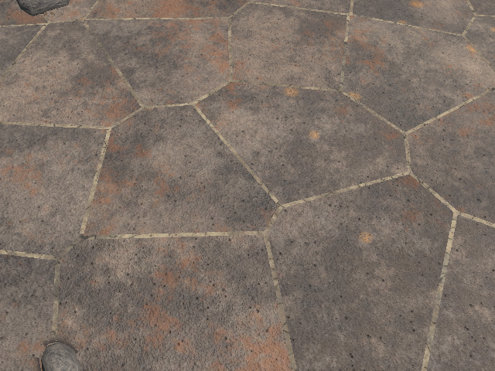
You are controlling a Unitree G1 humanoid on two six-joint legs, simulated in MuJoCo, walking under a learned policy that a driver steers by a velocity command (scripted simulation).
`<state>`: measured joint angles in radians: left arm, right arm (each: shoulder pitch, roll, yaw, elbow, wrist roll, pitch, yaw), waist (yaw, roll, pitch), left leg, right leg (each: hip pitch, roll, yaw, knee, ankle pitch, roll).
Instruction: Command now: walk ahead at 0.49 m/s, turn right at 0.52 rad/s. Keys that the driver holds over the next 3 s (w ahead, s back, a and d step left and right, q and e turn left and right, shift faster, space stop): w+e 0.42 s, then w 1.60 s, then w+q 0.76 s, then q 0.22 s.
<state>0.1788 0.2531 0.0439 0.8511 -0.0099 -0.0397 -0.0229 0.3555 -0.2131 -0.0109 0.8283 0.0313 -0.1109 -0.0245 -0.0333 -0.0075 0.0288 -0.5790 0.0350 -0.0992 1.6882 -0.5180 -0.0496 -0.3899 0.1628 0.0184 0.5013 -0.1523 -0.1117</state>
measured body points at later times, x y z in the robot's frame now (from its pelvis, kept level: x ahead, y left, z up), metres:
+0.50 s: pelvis +0.26 +0.07 +0.02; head +0.29 +0.09 +0.47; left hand +0.49 +0.30 -0.09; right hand +0.24 -0.20 -0.09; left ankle +0.28 +0.18 -0.73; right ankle +0.29 -0.10 -0.64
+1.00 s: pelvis +0.49 -0.06 +0.02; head +0.51 -0.08 +0.47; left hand +0.64 +0.17 -0.10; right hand +0.54 -0.37 -0.09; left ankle +0.63 +0.07 -0.65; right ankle +0.45 -0.14 -0.73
